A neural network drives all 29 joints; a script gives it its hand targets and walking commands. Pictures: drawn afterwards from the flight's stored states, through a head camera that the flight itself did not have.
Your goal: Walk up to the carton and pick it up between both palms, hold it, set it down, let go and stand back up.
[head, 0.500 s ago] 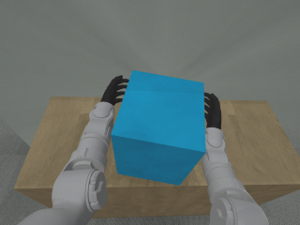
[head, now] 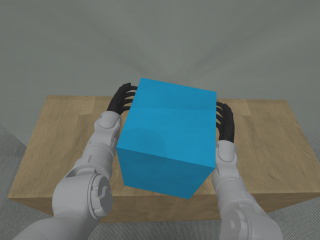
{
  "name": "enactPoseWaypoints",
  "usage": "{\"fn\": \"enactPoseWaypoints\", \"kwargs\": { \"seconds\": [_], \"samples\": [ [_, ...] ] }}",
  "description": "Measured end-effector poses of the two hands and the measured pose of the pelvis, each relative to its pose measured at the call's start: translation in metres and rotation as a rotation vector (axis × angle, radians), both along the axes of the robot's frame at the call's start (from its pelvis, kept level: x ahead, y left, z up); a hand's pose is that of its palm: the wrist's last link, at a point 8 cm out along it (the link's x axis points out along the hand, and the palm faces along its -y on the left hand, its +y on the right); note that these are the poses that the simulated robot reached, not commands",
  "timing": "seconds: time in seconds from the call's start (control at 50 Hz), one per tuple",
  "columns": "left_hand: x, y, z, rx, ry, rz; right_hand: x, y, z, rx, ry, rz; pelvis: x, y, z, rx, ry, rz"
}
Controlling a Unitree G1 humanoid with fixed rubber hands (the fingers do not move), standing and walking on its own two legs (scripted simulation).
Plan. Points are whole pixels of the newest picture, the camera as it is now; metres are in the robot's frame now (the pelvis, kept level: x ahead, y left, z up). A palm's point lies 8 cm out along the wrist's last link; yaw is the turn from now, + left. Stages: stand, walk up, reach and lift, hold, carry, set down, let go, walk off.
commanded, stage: set down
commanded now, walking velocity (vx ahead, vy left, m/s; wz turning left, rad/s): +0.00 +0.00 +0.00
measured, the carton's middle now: (166, 142) +0.36 -0.02 -0.02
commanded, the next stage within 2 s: none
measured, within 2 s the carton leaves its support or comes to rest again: neither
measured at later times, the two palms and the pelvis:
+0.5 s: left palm (112, 112) +0.42 +0.13 +0.04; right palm (222, 135) +0.35 -0.16 +0.03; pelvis -0.01 +0.00 +0.00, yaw +1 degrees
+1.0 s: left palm (112, 112) +0.42 +0.13 +0.04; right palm (222, 136) +0.35 -0.16 +0.03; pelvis -0.01 +0.00 +0.00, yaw +1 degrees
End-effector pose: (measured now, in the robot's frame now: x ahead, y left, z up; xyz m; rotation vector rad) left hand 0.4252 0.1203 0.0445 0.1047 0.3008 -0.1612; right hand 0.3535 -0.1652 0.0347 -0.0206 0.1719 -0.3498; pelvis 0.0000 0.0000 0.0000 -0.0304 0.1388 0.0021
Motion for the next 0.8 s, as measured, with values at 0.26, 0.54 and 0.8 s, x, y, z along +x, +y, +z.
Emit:
{"fn": "enactPoseWaypoints", "kwargs": {
  "seconds": [0.26,0.54,0.8],
  "samples": [
    [-0.002,0.008,-0.003,-0.001,-0.02,0.007,0.001,0.007,-0.001,-0.022,-0.012,0.014,0.0,-0.001,0.0,-0.003,-0.002,0.018],
    [-0.004,0.008,-0.004,-0.001,-0.027,0.006,-0.001,0.008,-0.001,-0.027,-0.02,0.011,-0.009,0.0,-0.001,-0.002,0.018,0.011],
    [-0.004,0.009,-0.004,0.002,-0.027,0.001,-0.001,0.008,-0.002,-0.021,-0.022,0.01,-0.009,-0.001,-0.001,-0.001,0.02,0.013]
  ]
}}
